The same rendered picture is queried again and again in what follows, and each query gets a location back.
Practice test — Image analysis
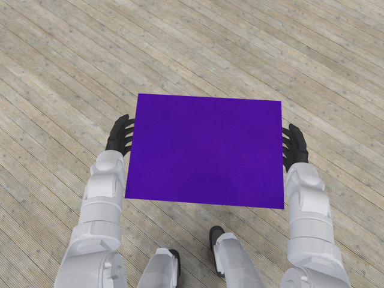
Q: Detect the robot left hand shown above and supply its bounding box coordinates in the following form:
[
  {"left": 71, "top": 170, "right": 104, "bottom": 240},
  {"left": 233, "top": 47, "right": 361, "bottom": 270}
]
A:
[{"left": 105, "top": 114, "right": 135, "bottom": 157}]

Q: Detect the right robot upper arm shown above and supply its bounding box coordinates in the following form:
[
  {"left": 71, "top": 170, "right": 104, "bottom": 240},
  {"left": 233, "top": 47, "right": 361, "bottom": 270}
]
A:
[{"left": 280, "top": 266, "right": 350, "bottom": 288}]

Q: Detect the carton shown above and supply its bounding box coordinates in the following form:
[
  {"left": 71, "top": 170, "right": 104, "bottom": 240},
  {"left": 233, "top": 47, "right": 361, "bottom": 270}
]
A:
[{"left": 125, "top": 94, "right": 284, "bottom": 209}]

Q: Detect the robot right hand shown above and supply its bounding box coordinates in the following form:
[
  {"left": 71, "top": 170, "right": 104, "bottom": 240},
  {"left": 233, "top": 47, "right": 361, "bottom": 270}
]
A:
[{"left": 282, "top": 124, "right": 308, "bottom": 173}]

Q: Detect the left robot forearm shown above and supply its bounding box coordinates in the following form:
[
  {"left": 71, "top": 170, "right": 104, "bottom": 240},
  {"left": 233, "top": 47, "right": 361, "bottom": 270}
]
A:
[{"left": 54, "top": 150, "right": 125, "bottom": 288}]

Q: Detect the right robot forearm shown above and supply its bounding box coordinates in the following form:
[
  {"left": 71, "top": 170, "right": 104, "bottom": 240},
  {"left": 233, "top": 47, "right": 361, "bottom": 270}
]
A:
[{"left": 284, "top": 163, "right": 352, "bottom": 288}]

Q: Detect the right robot foot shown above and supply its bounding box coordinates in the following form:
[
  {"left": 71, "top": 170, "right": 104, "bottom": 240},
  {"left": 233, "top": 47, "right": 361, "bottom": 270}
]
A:
[{"left": 209, "top": 226, "right": 225, "bottom": 278}]

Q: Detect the robot right shin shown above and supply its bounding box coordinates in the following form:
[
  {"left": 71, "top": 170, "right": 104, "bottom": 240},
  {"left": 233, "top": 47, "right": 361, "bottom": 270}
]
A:
[{"left": 217, "top": 232, "right": 237, "bottom": 243}]

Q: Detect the left robot upper arm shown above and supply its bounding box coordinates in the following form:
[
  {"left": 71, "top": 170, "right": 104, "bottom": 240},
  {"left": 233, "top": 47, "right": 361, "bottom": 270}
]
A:
[{"left": 55, "top": 250, "right": 128, "bottom": 288}]

